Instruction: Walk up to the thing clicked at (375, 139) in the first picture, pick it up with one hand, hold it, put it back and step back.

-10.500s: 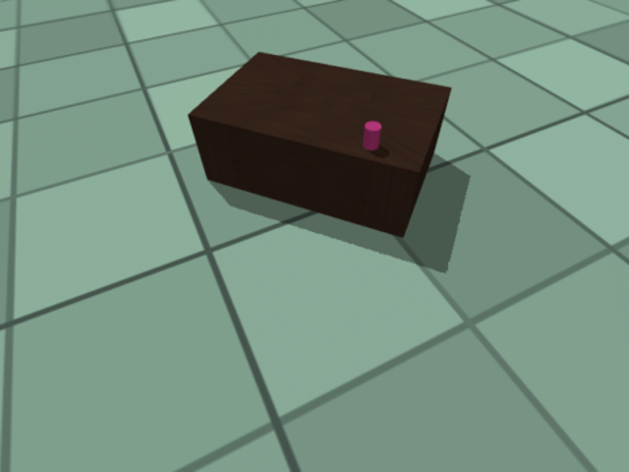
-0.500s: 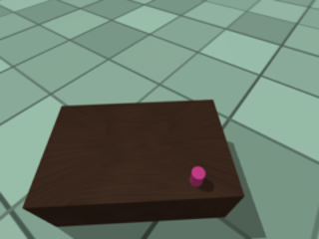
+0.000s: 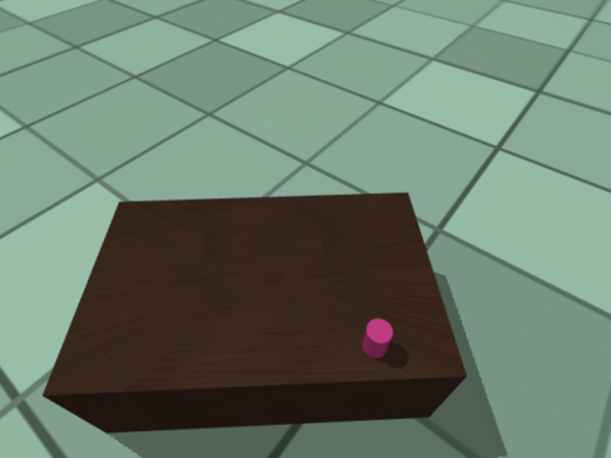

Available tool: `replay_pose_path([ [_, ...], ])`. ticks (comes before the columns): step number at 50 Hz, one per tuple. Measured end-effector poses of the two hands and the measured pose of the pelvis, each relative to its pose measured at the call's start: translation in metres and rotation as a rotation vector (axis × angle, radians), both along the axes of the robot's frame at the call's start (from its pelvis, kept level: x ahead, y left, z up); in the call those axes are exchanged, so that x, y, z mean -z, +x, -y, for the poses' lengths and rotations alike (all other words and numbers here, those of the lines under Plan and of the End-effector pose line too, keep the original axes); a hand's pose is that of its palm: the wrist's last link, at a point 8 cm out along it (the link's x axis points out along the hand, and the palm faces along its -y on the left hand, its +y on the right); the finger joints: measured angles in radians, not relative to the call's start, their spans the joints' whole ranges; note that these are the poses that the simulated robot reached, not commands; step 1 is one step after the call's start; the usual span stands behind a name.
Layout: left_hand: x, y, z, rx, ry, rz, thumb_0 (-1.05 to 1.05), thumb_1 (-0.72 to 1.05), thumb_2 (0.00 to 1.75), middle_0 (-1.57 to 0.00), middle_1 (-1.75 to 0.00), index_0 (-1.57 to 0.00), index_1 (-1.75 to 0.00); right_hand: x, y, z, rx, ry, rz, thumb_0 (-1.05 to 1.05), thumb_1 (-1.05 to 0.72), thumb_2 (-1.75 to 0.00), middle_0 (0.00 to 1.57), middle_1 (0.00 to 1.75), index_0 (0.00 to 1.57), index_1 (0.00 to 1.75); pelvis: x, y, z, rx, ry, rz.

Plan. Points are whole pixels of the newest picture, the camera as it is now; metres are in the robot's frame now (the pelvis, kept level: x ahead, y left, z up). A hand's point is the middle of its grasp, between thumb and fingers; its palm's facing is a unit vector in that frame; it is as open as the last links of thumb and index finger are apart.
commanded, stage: stand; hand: right
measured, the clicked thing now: (377, 338) +0.43 -0.17 -0.38
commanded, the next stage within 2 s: go down in 0.64 s
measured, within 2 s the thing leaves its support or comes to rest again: neither
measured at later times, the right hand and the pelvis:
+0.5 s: hand out of the picture +0.07 -0.25 -0.16, palm faces -0.03 +0.94 -0.34, open 7.4 cm; pelvis +0.00 +0.00 +0.00, yaw +0 degrees
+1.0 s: hand (492, 450) +0.16 -0.25 -0.15, palm faces +0.03 +0.94 -0.33, open 11.5 cm; pelvis -0.01 +0.00 -0.01, yaw +1 degrees
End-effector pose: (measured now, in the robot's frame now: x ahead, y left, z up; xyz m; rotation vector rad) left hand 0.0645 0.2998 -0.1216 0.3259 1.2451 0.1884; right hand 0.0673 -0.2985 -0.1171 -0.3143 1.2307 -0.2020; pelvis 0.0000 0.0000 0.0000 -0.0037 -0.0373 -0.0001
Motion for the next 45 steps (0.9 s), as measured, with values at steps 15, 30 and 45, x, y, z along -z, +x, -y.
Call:
replay_pose_path([
  [15, 0.000, -0.005, -0.004, -0.003, 0.000, -0.015, 0.01, 0.90, 0.89, -0.20, -0.30, -0.20, -0.30, 0.002, -0.005, -0.004, -0.002, 0.003, -0.015, 0.01, -0.90, -0.90, 0.20, 0.30, 0.21, 0.30, 0.000, -0.001, -0.003, -0.003, 0.002, -0.007],
  [30, -0.001, -0.002, -0.003, -0.004, 0.004, -0.004, 0.01, 0.90, 0.89, -0.20, -0.30, -0.20, -0.30, 0.002, 0.004, -0.004, -0.010, 0.005, 0.001, 0.01, -0.90, -0.90, 0.20, 0.30, 0.21, 0.30, 0.000, 0.001, -0.002, -0.006, 0.002, -0.005],
  [45, 0.001, 0.012, 0.020, -0.018, -0.027, 0.137, 0.01, 0.93, 0.91, -0.21, -0.31, -0.20, -0.31, 0.004, 0.052, -0.006, 0.020, 0.022, 0.122, 0.01, -0.71, -0.71, 0.13, 0.17, 0.13, 0.17, 0.008, -0.011, -0.001, -0.002, 0.002, -0.077],
])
